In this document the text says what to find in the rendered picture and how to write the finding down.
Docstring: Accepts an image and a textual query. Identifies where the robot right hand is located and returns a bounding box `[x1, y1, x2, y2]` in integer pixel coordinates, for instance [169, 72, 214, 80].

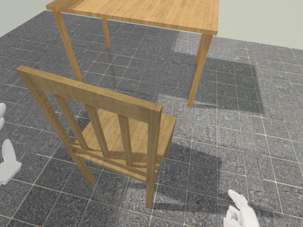
[223, 189, 260, 227]

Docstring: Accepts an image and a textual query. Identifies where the table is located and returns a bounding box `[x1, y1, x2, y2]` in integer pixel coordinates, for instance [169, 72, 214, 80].
[46, 0, 219, 107]

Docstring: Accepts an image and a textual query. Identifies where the chair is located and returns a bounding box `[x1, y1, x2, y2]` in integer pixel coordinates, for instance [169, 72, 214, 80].
[16, 65, 177, 209]

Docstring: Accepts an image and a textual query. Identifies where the robot left hand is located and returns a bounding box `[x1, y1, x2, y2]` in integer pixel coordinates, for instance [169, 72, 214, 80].
[0, 103, 22, 185]

